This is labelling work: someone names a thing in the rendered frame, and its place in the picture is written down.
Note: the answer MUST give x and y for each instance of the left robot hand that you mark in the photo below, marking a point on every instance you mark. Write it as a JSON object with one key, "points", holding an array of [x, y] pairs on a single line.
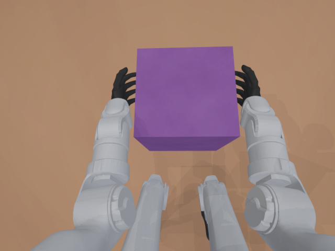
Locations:
{"points": [[120, 87]]}

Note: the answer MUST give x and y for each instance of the robot thigh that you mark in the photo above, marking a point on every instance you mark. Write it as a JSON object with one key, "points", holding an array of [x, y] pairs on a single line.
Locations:
{"points": [[224, 230], [144, 235]]}

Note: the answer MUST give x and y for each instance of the right robot thigh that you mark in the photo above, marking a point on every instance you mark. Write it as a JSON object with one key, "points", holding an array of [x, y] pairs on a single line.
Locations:
{"points": [[224, 230]]}

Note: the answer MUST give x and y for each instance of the robot left forearm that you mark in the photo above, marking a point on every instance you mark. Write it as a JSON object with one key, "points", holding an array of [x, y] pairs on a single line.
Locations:
{"points": [[111, 146]]}

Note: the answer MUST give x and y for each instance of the right robot hand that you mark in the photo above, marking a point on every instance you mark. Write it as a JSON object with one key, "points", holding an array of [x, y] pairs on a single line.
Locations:
{"points": [[250, 84]]}

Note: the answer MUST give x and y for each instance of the robot right forearm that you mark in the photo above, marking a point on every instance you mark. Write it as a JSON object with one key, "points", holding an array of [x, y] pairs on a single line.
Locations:
{"points": [[268, 157]]}

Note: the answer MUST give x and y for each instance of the robot left upper arm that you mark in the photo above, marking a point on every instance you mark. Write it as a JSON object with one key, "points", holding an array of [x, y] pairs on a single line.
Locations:
{"points": [[101, 216]]}

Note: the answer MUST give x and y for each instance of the carton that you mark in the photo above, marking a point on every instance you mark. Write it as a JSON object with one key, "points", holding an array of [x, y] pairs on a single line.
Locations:
{"points": [[186, 99]]}

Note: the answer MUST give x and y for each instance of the left robot thigh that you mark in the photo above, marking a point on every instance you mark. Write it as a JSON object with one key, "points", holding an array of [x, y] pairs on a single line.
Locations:
{"points": [[144, 235]]}

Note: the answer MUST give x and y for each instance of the robot right upper arm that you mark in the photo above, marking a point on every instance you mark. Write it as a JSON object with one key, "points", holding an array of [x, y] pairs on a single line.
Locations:
{"points": [[285, 219]]}

